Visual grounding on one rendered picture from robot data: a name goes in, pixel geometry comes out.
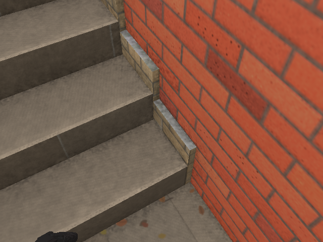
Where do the stairs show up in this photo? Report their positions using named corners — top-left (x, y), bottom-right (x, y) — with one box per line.
top-left (0, 0), bottom-right (187, 242)

